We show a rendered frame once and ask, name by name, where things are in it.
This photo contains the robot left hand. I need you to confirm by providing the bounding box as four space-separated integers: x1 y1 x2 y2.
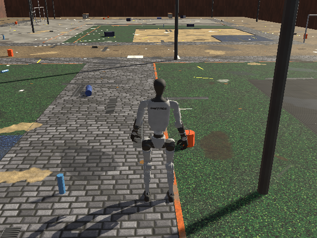
130 133 142 143

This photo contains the robot right forearm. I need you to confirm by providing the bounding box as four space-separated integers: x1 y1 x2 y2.
177 121 187 141

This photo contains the robot right foot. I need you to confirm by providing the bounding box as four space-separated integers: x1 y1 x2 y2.
167 190 174 202

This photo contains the right robot upper arm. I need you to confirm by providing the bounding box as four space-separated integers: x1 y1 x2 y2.
169 100 182 128

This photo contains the left robot upper arm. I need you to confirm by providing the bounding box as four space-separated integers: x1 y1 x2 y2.
135 100 149 126

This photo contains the robot left forearm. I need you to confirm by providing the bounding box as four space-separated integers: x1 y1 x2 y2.
132 119 140 135

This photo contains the robot head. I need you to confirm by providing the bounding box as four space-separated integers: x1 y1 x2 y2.
151 78 168 102

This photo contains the robot right hand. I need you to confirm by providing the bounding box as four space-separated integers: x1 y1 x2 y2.
177 139 188 150

